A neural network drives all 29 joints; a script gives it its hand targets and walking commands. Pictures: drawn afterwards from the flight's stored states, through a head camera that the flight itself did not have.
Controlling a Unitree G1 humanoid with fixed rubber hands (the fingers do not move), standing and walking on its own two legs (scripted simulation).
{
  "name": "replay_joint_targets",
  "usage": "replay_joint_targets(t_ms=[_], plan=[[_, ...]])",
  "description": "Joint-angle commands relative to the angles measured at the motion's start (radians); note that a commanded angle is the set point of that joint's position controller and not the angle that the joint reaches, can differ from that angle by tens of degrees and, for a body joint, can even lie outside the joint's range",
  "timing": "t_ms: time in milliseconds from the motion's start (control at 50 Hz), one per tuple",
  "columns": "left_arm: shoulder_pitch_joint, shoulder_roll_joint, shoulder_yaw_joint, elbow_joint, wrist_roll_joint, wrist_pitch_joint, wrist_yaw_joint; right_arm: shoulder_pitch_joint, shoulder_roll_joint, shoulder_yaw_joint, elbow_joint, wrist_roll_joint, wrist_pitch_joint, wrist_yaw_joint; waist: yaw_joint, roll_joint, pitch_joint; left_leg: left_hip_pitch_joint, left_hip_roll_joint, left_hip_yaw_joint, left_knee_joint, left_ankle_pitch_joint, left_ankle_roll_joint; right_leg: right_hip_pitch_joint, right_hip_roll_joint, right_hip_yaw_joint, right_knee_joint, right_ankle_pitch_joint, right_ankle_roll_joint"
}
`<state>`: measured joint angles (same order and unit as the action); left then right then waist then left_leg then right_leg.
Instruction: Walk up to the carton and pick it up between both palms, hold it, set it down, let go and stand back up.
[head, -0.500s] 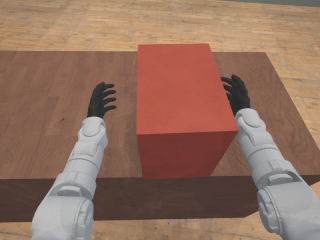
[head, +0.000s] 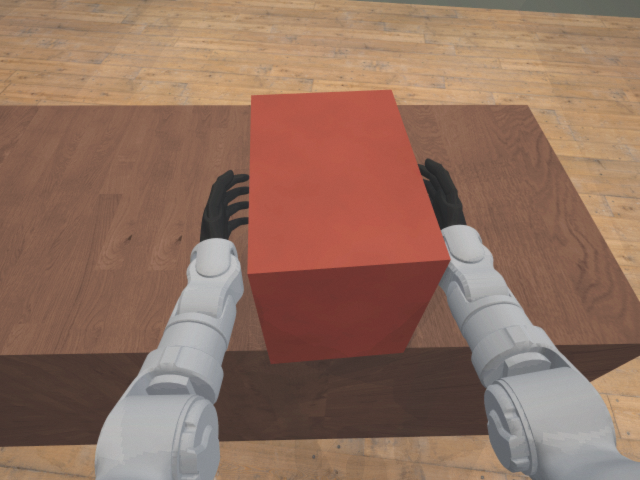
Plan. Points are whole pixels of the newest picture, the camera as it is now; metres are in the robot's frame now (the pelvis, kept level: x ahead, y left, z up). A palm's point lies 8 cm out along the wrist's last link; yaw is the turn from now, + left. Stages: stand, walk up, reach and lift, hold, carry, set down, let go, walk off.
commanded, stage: reach and lift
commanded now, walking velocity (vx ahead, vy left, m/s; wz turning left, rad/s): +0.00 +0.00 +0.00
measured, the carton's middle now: (330, 228) +0.46 +0.01 +0.04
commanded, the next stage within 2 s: none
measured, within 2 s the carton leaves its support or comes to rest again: leaves its support in 1.00 s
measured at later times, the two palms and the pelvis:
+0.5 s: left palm (211, 234) +0.42 +0.16 +0.07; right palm (432, 229) +0.44 -0.12 +0.07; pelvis +0.00 +0.00 +0.00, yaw +0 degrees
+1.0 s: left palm (208, 237) +0.41 +0.17 +0.07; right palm (433, 236) +0.43 -0.11 +0.07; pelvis +0.00 +0.00 +0.00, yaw +0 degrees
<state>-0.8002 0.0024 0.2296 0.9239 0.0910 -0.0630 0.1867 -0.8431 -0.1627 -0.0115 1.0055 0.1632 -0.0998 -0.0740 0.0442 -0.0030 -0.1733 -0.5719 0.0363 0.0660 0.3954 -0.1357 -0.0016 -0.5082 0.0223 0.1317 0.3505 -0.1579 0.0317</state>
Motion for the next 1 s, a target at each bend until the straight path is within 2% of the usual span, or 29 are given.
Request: replay_joint_targets(t_ms=[0, 60, 100, 120, 140, 160, 200, 220, 300, 340, 360, 400, 420, 440, 460, 480, 540, 560, 580, 600, 680, 700, 740, 800, 860, 900, 920, 960, 980], plan=[[-0.652, -0.073, -0.007, -0.126, 0.021, -0.045, 0.004, -0.496, 0.076, -0.119, -0.041, -0.085, -0.002, -0.006, -0.006, -0.004, -0.639, 0.595, -0.001, 0.022, 0.102, 0.391, -0.061, 0.1, 0.054, -0.148, -0.036, 0.249, -0.041], [-0.576, -0.064, 0.046, -0.074, 0.055, -0.027, -0.001, -0.505, 0.072, -0.131, -0.079, -0.099, -0.006, -0.012, 0.026, -0.028, -0.593, 0.58, 0.004, 0.035, 0.083, 0.366, -0.057, 0.131, 0.049, -0.149, -0.04, 0.225, -0.04], [-0.595, -0.073, 0.013, -0.077, 0.043, -0.032, -0.009, -0.483, 0.07, -0.153, -0.036, -0.105, 0.0, -0.012, -0.008, -0.013, -0.564, 0.592, 0.005, 0.019, 0.074, 0.36, -0.058, 0.103, 0.045, -0.156, -0.043, 0.23, -0.037], [-0.53, -0.1, 0.038, -0.066, 0.077, -0.029, -0.019, -0.449, 0.108, -0.128, -0.024, -0.115, -0.004, -0.008, 0.024, -0.014, -0.516, 0.594, 0.002, 0.034, 0.078, 0.401, -0.058, 0.136, 0.046, -0.154, -0.036, 0.286, -0.034], [-0.597, -0.137, 0.041, -0.152, 0.078, -0.051, -0.011, -0.491, 0.1, -0.145, -0.077, -0.141, -0.03, -0.004, 0.01, 0.006, -0.649, 0.613, 0.005, 0.028, 0.094, 0.479, -0.073, 0.147, 0.061, -0.156, -0.012, 0.332, -0.044], [-0.541, -0.13, 0.051, -0.097, 0.092, -0.052, -0.014, -0.473, 0.13, -0.121, -0.106, -0.139, -0.042, 0.001, 0.03, -0.016, -0.643, 0.619, 0.003, 0.038, 0.107, 0.485, -0.071, 0.153, 0.053, -0.157, -0.016, 0.372, -0.037], [-0.59, -0.224, -0.001, -0.183, 0.108, -0.067, -0.026, -0.499, 0.202, -0.108, -0.125, -0.165, -0.066, 0.02, 0.027, 0.024, -0.715, 0.69, 0.01, 0.034, 0.132, 0.642, -0.097, 0.157, 0.061, -0.176, -0.007, 0.425, -0.036], [-0.553, -0.284, -0.042, -0.181, 0.121, -0.069, -0.043, -0.461, 0.239, -0.124, -0.12, -0.194, -0.082, 0.032, -0.007, 0.076, -0.737, 0.736, 0.014, 0.021, 0.132, 0.663, -0.111, 0.119, 0.063, -0.194, -0.014, 0.391, -0.049], [-0.571, -0.589, -0.122, -0.127, 0.172, -0.084, -0.137, -0.504, 0.649, -0.085, -0.144, -0.323, -0.093, 0.12, 0.011, -0.012, -0.742, 0.721, 0.003, 0.025, 0.111, 0.615, -0.083, 0.173, 0.054, -0.194, -0.017, 0.399, -0.039], [-0.526, -0.626, -0.083, -0.014, 0.24, -0.066, -0.173, -0.441, 0.744, -0.086, -0.046, -0.348, -0.073, 0.148, 0.005, 0.027, -0.62, 0.707, -0.005, 0.027, 0.092, 0.565, -0.077, 0.209, 0.039, -0.192, -0.029, 0.38, -0.036], [-0.558, -0.645, -0.093, 0.011, 0.196, -0.083, -0.184, -0.509, 0.765, -0.068, -0.091, -0.362, -0.086, 0.151, 0.012, -0.032, -0.663, 0.672, -0.009, 0.037, 0.084, 0.517, -0.058, 0.225, 0.039, -0.185, -0.027, 0.395, -0.027], [-0.508, -0.655, -0.092, 0.023, 0.201, -0.097, -0.193, -0.47, 0.751, -0.109, -0.06, -0.398, -0.095, 0.156, -0.03, -0.034, -0.622, 0.654, -0.005, 0.015, 0.077, 0.54, -0.065, 0.275, 0.043, -0.192, -0.008, 0.464, -0.032], [-0.505, -0.626, -0.069, 0.034, 0.219, -0.086, -0.193, -0.475, 0.74, -0.14, -0.037, -0.415, -0.092, 0.155, -0.026, 0.008, -0.606, 0.683, -0.007, 0.027, 0.083, 0.564, -0.072, 0.267, 0.043, -0.201, -0.016, 0.426, -0.035], [-0.513, -0.647, -0.087, 0.034, 0.209, -0.099, -0.197, -0.498, 0.753, -0.104, -0.092, -0.429, -0.105, 0.156, -0.015, -0.017, -0.65, 0.689, -0.012, 0.029, 0.073, 0.568, -0.073, 0.282, 0.042, -0.201, -0.03, 0.422, -0.036], [-0.55, -0.646, -0.105, 0.028, 0.202, -0.093, -0.195, -0.485, 0.733, -0.166, -0.025, -0.451, -0.099, 0.155, -0.044, 0.019, -0.613, 0.711, -0.004, 0.025, 0.071, 0.584, -0.082, 0.244, 0.042, -0.211, -0.034, 0.379, -0.034], [-0.534, -0.627, -0.068, 0.053, 0.219, -0.084, -0.196, -0.482, 0.722, -0.172, -0.028, -0.457, -0.094, 0.157, -0.024, 0.021, -0.593, 0.685, -0.004, 0.024, 0.064, 0.546, -0.076, 0.252, 0.045, -0.212, -0.039, 0.362, -0.037], [-0.516, -0.675, -0.125, -0.004, 0.202, -0.096, -0.184, -0.465, 0.736, -0.158, -0.043, -0.458, -0.119, 0.167, -0.043, 0.034, -0.662, 0.77, 0.013, 0.01, 0.089, 0.65, -0.098, 0.191, 0.059, -0.232, -0.053, 0.363, -0.049], [-0.521, -0.611, -0.053, 0.037, 0.245, -0.085, -0.193, -0.442, 0.723, -0.169, 0.016, -0.464, -0.102, 0.168, -0.011, 0.014, -0.579, 0.692, 0.0, 0.042, 0.068, 0.534, -0.075, 0.232, 0.04, -0.207, -0.061, 0.338, -0.046], [-0.56, -0.672, -0.142, -0.033, 0.196, -0.1, -0.184, -0.485, 0.755, -0.144, -0.059, -0.459, -0.132, 0.165, -0.036, 0.041, -0.696, 0.737, 0.009, 0.017, 0.09, 0.625, -0.096, 0.237, 0.053, -0.226, -0.038, 0.388, -0.053], [-0.533, -0.646, -0.083, 0.033, 0.207, -0.097, -0.184, -0.493, 0.741, -0.164, -0.035, -0.472, -0.124, 0.164, -0.014, 0.007, -0.658, 0.737, 0.009, 0.028, 0.079, 0.601, -0.083, 0.245, 0.053, -0.222, -0.058, 0.37, -0.049], [-0.532, -0.651, -0.098, 0.045, 0.212, -0.087, -0.183, -0.475, 0.758, -0.169, -0.022, -0.483, -0.118, 0.156, -0.041, -0.002, -0.655, 0.71, 0.002, 0.03, 0.062, 0.554, -0.074, 0.255, 0.05, -0.219, -0.064, 0.374, -0.039], [-0.539, -0.662, -0.089, 0.038, 0.213, -0.097, -0.18, -0.529, 0.77, -0.143, -0.069, -0.471, -0.129, 0.157, -0.012, 0.014, -0.646, 0.697, -0.005, 0.045, 0.061, 0.529, -0.082, 0.258, 0.052, -0.221, -0.053, 0.358, -0.039], [-0.549, -0.659, -0.08, 0.02, 0.219, -0.103, -0.172, -0.522, 0.771, -0.164, -0.048, -0.472, -0.135, 0.168, -0.017, -0.01, -0.669, 0.714, 0.009, 0.028, 0.059, 0.544, -0.076, 0.244, 0.053, -0.228, -0.055, 0.372, -0.045], [-0.47, -0.623, -0.031, 0.062, 0.251, -0.084, -0.185, -0.462, 0.771, -0.153, -0.03, -0.492, -0.118, 0.165, 0.017, -0.012, -0.586, 0.683, 0.002, 0.052, 0.043, 0.534, -0.064, 0.301, 0.05, -0.213, -0.044, 0.402, -0.041], [-0.554, -0.62, -0.027, 0.057, 0.237, -0.082, -0.188, -0.478, 0.744, -0.209, 0.006, -0.508, -0.123, 0.164, -0.016, -0.045, -0.544, 0.647, -0.002, 0.056, 0.006, 0.418, -0.06, 0.28, 0.049, -0.229, -0.067, 0.308, -0.029], [-0.564, -0.625, -0.02, 0.027, 0.269, -0.093, -0.176, -0.502, 0.728, -0.208, -0.022, -0.52, -0.153, 0.164, 0.006, -0.006, -0.585, 0.665, 0.004, 0.057, 0.027, 0.472, -0.074, 0.252, 0.054, -0.232, -0.073, 0.297, -0.046], [-0.64, -0.662, -0.105, -0.055, 0.223, -0.112, -0.17, -0.492, 0.747, -0.204, -0.019, -0.527, -0.184, 0.162, -0.05, 0.016, -0.705, 0.732, 0.013, 0.054, 0.056, 0.571, -0.101, 0.238, 0.067, -0.253, -0.048, 0.369, -0.042], [-0.664, -0.684, -0.103, -0.064, 0.236, -0.135, -0.156, -0.557, 0.77, -0.156, -0.074, -0.514, -0.223, 0.159, 0.009, 0.001, -0.739, 0.708, 0.011, 0.05, 0.069, 0.592, -0.097, 0.249, 0.064, -0.238, -0.056, 0.383, -0.041], [-0.641, -0.658, -0.071, -0.023, 0.249, -0.13, -0.157, -0.564, 0.751, -0.186, -0.052, -0.539, -0.216, 0.157, 0.004, -0.031, -0.711, 0.723, 0.013, 0.059, 0.056, 0.58, -0.084, 0.252, 0.063, -0.244, -0.056, 0.373, -0.036]])
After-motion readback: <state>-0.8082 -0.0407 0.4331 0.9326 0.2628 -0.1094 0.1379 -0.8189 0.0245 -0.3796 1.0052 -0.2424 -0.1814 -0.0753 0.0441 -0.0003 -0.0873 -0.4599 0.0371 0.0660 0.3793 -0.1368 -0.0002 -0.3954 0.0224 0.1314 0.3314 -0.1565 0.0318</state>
